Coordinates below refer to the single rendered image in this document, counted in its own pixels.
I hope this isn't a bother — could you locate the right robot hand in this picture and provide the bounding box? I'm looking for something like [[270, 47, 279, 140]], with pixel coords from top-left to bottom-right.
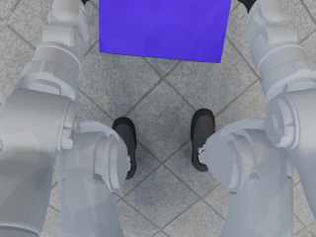
[[237, 0, 257, 14]]

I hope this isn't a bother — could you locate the left robot forearm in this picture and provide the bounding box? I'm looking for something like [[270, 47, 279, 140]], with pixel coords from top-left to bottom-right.
[[0, 0, 91, 141]]

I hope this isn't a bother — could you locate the carton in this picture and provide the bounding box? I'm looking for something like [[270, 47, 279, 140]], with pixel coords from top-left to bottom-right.
[[99, 0, 232, 63]]

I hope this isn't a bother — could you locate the right robot forearm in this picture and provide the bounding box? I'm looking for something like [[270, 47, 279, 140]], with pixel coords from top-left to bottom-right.
[[243, 0, 316, 102]]

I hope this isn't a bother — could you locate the robot right upper arm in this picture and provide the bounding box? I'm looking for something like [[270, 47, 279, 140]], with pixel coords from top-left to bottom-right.
[[264, 88, 316, 220]]

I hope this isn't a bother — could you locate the robot left upper arm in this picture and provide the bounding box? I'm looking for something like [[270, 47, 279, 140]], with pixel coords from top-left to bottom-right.
[[0, 87, 79, 237]]

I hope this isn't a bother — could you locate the left robot foot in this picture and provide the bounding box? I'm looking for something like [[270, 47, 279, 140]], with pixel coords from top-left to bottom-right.
[[112, 117, 137, 180]]

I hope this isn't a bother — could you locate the right robot thigh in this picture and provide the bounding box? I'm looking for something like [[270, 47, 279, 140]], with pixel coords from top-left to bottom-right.
[[215, 128, 294, 237]]

